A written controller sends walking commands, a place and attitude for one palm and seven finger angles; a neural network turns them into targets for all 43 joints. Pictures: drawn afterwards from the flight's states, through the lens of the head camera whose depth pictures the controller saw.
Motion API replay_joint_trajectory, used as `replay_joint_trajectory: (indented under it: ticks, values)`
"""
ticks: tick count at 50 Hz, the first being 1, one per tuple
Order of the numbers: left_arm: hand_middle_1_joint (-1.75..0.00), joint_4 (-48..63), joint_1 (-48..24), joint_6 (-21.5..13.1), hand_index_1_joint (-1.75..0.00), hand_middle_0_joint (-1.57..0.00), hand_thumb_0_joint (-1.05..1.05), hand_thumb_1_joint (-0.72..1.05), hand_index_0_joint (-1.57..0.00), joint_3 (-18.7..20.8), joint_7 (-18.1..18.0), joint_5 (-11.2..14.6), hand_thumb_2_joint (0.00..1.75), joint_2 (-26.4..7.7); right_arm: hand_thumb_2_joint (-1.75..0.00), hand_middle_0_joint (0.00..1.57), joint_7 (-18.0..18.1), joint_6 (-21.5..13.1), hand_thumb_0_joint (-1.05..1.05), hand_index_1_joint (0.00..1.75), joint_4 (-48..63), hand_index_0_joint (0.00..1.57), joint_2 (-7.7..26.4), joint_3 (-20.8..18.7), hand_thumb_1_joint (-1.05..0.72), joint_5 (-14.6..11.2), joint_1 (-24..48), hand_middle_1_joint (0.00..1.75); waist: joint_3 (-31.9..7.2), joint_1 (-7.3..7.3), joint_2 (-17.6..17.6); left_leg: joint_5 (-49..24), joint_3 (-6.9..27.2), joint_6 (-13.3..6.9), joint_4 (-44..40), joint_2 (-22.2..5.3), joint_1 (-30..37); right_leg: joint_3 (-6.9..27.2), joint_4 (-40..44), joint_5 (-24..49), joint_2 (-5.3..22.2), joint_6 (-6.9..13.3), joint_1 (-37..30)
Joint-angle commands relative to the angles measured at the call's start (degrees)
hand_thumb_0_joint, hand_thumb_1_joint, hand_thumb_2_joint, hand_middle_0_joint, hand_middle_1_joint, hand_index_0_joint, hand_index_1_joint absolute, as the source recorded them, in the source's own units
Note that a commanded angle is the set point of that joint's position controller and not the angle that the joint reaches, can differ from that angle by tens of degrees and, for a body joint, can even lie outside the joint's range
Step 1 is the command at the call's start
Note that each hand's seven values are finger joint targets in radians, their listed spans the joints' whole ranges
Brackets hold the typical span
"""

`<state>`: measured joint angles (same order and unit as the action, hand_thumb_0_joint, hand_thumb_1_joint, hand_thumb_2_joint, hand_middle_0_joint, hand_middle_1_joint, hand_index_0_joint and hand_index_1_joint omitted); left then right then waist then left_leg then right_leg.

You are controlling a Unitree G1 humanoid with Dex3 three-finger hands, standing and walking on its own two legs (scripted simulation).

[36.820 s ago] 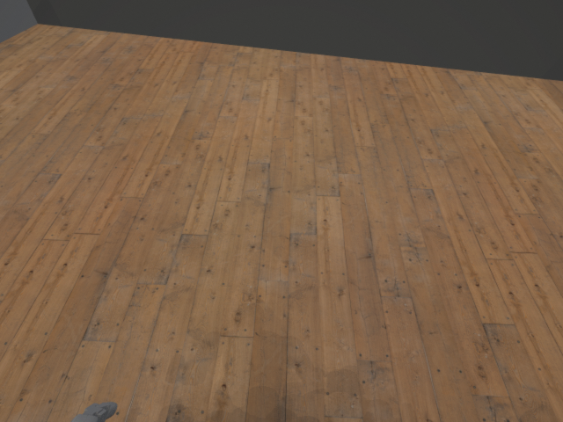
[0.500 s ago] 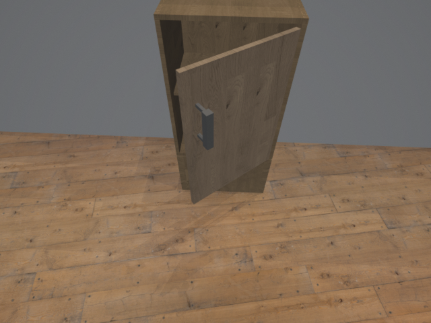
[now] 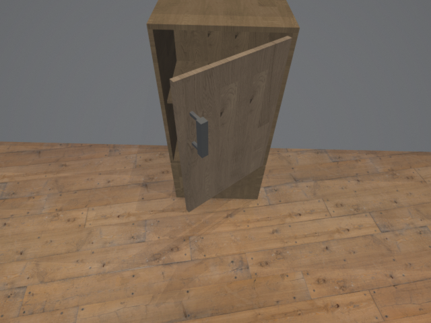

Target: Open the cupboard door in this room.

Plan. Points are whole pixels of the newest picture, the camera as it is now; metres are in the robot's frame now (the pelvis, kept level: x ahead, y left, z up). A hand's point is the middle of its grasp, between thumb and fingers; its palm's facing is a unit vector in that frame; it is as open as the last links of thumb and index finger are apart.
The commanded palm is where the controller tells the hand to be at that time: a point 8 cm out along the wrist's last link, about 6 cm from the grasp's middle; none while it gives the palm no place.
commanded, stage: let the arm hang, fingers relaxed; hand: left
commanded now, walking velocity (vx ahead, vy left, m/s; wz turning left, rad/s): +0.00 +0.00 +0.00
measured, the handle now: (198, 134) +0.60 +0.08 -0.03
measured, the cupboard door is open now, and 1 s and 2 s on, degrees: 39 39 39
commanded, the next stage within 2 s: look to check the result in 0.02 s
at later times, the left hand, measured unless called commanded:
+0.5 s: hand out of the picture +0.02 +0.16 -0.17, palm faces +0.03 -0.98 -0.19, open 7.4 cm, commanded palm none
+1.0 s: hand out of the picture +0.05 +0.17 -0.18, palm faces -0.04 -0.98 -0.20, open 7.4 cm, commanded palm none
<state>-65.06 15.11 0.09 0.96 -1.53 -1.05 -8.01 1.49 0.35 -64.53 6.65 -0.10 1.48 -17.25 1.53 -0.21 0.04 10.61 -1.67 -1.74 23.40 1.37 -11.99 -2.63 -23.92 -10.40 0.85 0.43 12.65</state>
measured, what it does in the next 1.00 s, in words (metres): stands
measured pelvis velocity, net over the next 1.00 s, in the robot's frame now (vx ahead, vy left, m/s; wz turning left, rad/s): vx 0.02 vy -0.01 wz -0.10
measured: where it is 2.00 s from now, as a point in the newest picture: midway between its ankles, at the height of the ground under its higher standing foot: outside the picture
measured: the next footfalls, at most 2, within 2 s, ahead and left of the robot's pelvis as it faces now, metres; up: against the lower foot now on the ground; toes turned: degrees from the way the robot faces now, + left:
left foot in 1.70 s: +0.15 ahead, +0.06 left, +0.00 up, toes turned -31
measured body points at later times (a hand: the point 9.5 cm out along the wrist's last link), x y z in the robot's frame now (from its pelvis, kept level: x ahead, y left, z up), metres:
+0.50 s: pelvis +0.02 -0.01 +0.00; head +0.03 -0.01 +0.45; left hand +0.02 +0.21 -0.16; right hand +0.02 -0.23 -0.16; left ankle +0.02 +0.10 -0.74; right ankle +0.03 -0.11 -0.74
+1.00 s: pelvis +0.02 -0.01 -0.01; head +0.06 -0.02 +0.44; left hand +0.06 +0.22 -0.16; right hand +0.03 -0.25 -0.16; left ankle +0.02 +0.10 -0.74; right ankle +0.03 -0.11 -0.74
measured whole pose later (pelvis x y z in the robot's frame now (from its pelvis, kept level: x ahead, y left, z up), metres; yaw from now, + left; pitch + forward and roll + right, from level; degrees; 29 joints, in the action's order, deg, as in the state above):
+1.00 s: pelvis +0.02 -0.01 -0.01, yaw -6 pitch +0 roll +1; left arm -61.9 13.4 2.8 3.6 0.0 -1.3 -10.2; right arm 2.5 1.5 -61.7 9.0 -2.1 1.5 -12.3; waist 4.3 0.5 0.6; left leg 16.1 -6.6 -0.4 28.2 -1.7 -11.9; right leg 2.2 -29.7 -14.2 -2.3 1.7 15.2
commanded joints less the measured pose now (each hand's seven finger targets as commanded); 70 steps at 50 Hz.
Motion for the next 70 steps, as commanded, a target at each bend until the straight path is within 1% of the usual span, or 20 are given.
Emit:
replay_joint_trajectory:
  ticks: [1, 10, 26, 36, 38, 42, 47, 50, 52, 54, 56, 57, 58, 59, 60, 61, 62, 63, 66, 70]
  values:
    - [-0.30, 1.2, 3.8, -0.9, -0.30, -0.20, 0.00, 0.90, -0.20, 0.7, -0.5, 0.3, 0.90, -5.5, -0.90, 0.20, 0.3, -1.0, 0.00, 0.30, 1.1, 0.20, 5.4, -1.0, -0.90, -0.2, -3.5, 0.30, 2.6, 0.11, -0.5, 3.6, 6.6, -0.5, -6.6, -6.0, -3.1, 5.0, 4.8, -2.1, 5.0, 1.5, -1.1]
    - [-0.30, 0.8, 3.6, -1.3, -0.30, -0.20, 0.00, 0.90, -0.20, 0.7, -0.6, 0.4, 0.90, -5.9, -0.90, 0.20, 0.5, -1.2, 0.00, 0.30, 0.5, 0.20, 6.0, -1.0, -0.90, -0.4, -2.3, 0.30, 1.7, -0.03, 0.8, -2.6, 5.5, -0.3, -5.3, -6.2, 0.1, 5.1, 5.2, 1.1, 5.2, 1.5, -1.8]
    - [-0.30, 0.6, 2.3, -1.4, -0.30, -0.20, 0.00, 0.90, -0.20, 0.7, -0.5, 0.5, 0.90, -7.2, -0.90, 0.20, 0.5, -1.3, 0.00, 0.30, -0.2, 0.20, 7.7, -1.0, -0.90, -0.3, 0.0, 0.30, 2.1, 0.16, -0.7, -4.1, 5.2, 0.0, -5.8, -6.4, 1.8, 5.2, 6.2, 2.7, 5.5, 1.7, -3.1]
    - [-0.30, 0.9, 1.1, -1.6, -0.30, -0.20, 0.00, 0.90, -0.20, 0.8, -0.4, 0.6, 0.90, -8.3, -0.90, 0.20, 0.5, -1.2, 0.00, 0.30, -0.1, 0.20, 8.7, -1.0, -0.90, -0.2, 0.8, 0.30, 2.0, 0.07, 0.6, -4.4, 5.1, 0.1, -5.9, -6.5, 2.4, 5.5, 7.0, 3.3, 5.6, 1.9, -3.8]
    - [-0.30, 1.1, 1.6, -1.0, -0.30, -0.20, 0.00, 0.90, -0.20, 0.8, -0.4, 0.6, 0.90, -7.0, -0.90, 0.20, 0.8, -1.0, 0.00, 0.30, -0.3, 0.20, 7.2, -0.9, -0.90, -0.2, -0.2, 0.30, 1.1, -0.07, 0.2, -5.6, 3.9, 0.4, -4.4, -7.0, 3.5, 6.3, 5.7, 6.6, 5.5, 1.8, -2.9]
    - [-0.30, 3.1, 0.5, 0.3, -0.30, -0.20, 0.00, 0.90, -0.20, 2.6, 0.0, 0.3, 0.90, -9.0, -0.90, 0.20, 1.3, 0.0, 0.00, 0.30, 1.2, 0.20, 8.5, -2.2, -0.90, -0.3, -0.1, 0.30, 1.6, -0.30, 0.3, -3.6, 1.4, 0.6, -0.6, -7.8, 3.3, 8.3, 2.3, 10.2, 5.6, 2.6, 0.6]
    - [-0.30, 6.9, -1.3, 1.6, -0.30, -0.20, 0.00, 0.90, -0.20, 4.0, 0.9, -0.1, 0.90, -9.5, -0.90, 0.20, 1.7, 0.5, 0.00, 0.30, 4.5, 0.20, 11.0, -3.9, -0.90, -0.1, 1.2, 0.30, 1.1, -0.34, -1.7, 1.1, 3.1, -1.0, -0.9, -11.5, 2.9, 9.0, -3.1, 6.5, 2.8, 2.4, 6.1]
    - [-0.30, 9.0, -1.7, 2.1, -0.30, -0.20, 0.00, 0.90, -0.20, 4.4, 1.5, -0.4, 0.90, -8.7, -0.90, 0.20, 1.8, 0.3, 0.00, 0.30, 6.6, 0.20, 13.4, -4.9, -0.90, 0.1, 2.0, 0.30, 0.6, -0.07, -6.8, 3.7, 7.3, -3.9, -4.4, -17.0, 2.2, 6.8, -12.6, 0.8, -0.5, 1.5, 9.1]
    - [-0.30, 10.5, -2.4, 2.6, -0.30, -0.20, 0.00, 0.90, -0.20, 4.8, 1.8, -0.5, 0.90, -7.9, -0.90, 0.20, 1.8, -0.1, 0.00, 0.30, 7.6, 0.20, 14.3, -5.3, -0.90, 0.4, 2.5, 0.30, 0.7, 0.00, -11.8, -1.9, 10.0, -8.1, -7.9, -23.0, 2.4, 3.4, -26.1, -15.2, -1.3, 0.3, 12.2]
    - [-0.30, 11.8, -2.8, 2.6, -0.30, -0.20, 0.00, 0.90, -0.20, 5.0, 1.9, -0.6, 0.90, -7.6, -0.90, 0.20, 1.8, -0.4, 0.00, 0.30, 8.8, 0.20, 14.1, -5.3, -0.90, 0.6, 3.5, 0.30, 0.0, 0.35, -10.1, -10.6, 8.3, -9.4, -5.2, -24.6, 3.6, 4.1, -28.6, -18.8, 0.9, 0.1, 13.2]
    - [-0.30, 11.8, -0.5, 2.1, -0.30, -0.20, 0.00, 0.90, -0.20, 5.0, 2.2, -0.4, 0.90, -7.0, -0.90, 0.20, 1.7, -0.4, 0.00, 0.30, 9.9, 0.20, 14.2, -5.2, -0.90, 0.9, 5.6, 0.30, -0.7, 2.09, -7.3, -17.5, 2.7, -6.6, 1.2, -22.4, 1.8, 2.8, -19.6, -14.9, 1.1, 0.3, 7.0]
    - [-0.30, 11.1, 2.5, 1.8, -0.30, -0.20, 0.00, 0.90, -0.20, 5.2, 2.2, -0.4, 0.90, -7.2, -0.90, 0.20, 1.7, -0.2, 0.00, 0.30, 10.3, 0.20, 14.7, -5.4, -0.90, 0.6, 6.5, 0.30, -2.1, 3.42, -4.5, -15.7, -0.5, -4.0, 6.3, -19.7, 1.0, 1.8, -11.9, -8.0, 0.5, 0.2, 2.4]
    - [-0.30, 10.2, 5.9, 1.3, -0.30, -0.20, 0.00, 0.90, -0.20, 5.7, 2.0, -0.7, 0.90, -9.5, -0.90, 0.20, 1.5, 0.2, 0.00, 0.30, 10.9, 0.20, 14.0, -5.6, -0.90, 0.0, 7.5, 0.30, -3.1, 4.92, 4.1, -6.7, -4.7, -0.1, 15.7, -14.1, -2.3, 7.3, -1.0, 7.0, 2.6, 1.1, -2.0]
    - [-0.30, 10.2, 6.8, 0.5, -0.30, -0.20, 0.00, 0.90, -0.20, 6.8, 1.0, -1.4, 0.90, -16.5, -0.90, 0.20, 1.1, 0.3, 0.00, 0.30, 13.2, 0.20, 9.7, -5.0, -0.90, -0.7, 6.7, 0.30, -3.5, 4.53, 24.5, 18.9, -9.3, 4.0, 28.7, -4.2, -16.2, 28.4, 5.3, 24.4, 16.2, 5.4, -9.1]
    - [-0.30, 10.1, 8.2, 0.7, -0.30, -0.20, 0.00, 0.90, -0.20, 6.9, 0.4, -0.3, 0.90, -17.1, -0.90, 0.20, 1.0, 1.1, 0.00, 0.30, 13.8, 0.20, 11.2, -5.0, -0.90, -0.6, 9.3, 0.30, -1.9, 6.06, 19.3, 26.4, -2.0, 3.9, 38.6, -2.6, -19.1, 32.4, 5.7, 31.0, 19.1, 9.1, -8.0]
    - [-0.30, 10.8, 5.9, 0.7, -0.30, -0.20, 0.00, 0.90, -0.20, 6.6, 0.3, -0.1, 0.90, -16.9, -0.90, 0.20, 0.4, 1.3, 0.00, 0.30, 13.7, 0.20, 11.1, -5.0, -0.90, -0.8, 8.5, 0.30, -1.1, 3.92, 13.1, 22.5, 1.0, 3.5, 42.3, -4.3, -19.9, 29.1, 5.1, 21.1, 18.2, 12.4, -6.4]
    - [-0.30, 12.1, 3.1, 0.8, -0.30, -0.20, 0.00, 0.90, -0.20, 6.7, 0.0, -0.3, 0.90, -14.8, -0.90, 0.20, 0.5, 1.4, 0.00, 0.30, 13.8, 0.20, 10.4, -5.2, -0.90, -0.5, 10.6, 0.30, 0.2, 3.18, 10.7, 19.8, 2.4, 3.8, 43.6, -4.6, -21.8, 29.7, 5.0, 17.4, 15.1, 12.0, -4.6]
    - [-0.30, 12.6, 1.6, 0.6, -0.30, -0.20, 0.00, 0.90, -0.20, 6.5, -0.1, -0.3, 0.90, -14.3, -0.90, 0.20, 0.4, 1.4, 0.00, 0.30, 13.9, 0.20, 10.5, -5.1, -0.90, -0.5, 11.5, 0.30, 0.5, 2.65, 9.4, 17.2, 3.4, 4.3, 44.0, -4.8, -22.5, 28.4, 4.0, 19.1, 13.5, 11.4, -5.1]
    - [-0.30, 13.1, 2.8, -0.1, -0.30, -0.20, 0.00, 0.90, -0.20, 6.3, -0.5, 0.0, 0.90, -13.6, -0.90, 0.20, 0.3, 1.3, 0.00, 0.30, 14.1, 0.20, 9.5, -4.7, -0.90, -0.6, 11.4, 0.30, -4.9, 2.45, 4.2, 13.2, 3.7, 5.1, 41.5, -4.4, -21.7, 25.0, 1.5, 28.3, 11.4, 10.2, -10.9]
    - [-0.30, 13.3, 4.5, 0.1, -0.30, -0.20, 0.00, 0.90, -0.20, 6.3, -0.4, -0.2, 0.90, -14.1, -0.90, 0.20, 0.4, 1.5, 0.00, 0.30, 15.4, 0.20, 9.3, -4.5, -0.90, -0.8, 13.4, 0.30, -5.6, 3.01, 5.4, 12.2, 3.6, 5.6, 37.4, -3.2, -21.3, 25.2, 1.5, 29.4, 9.8, 9.9, -12.2]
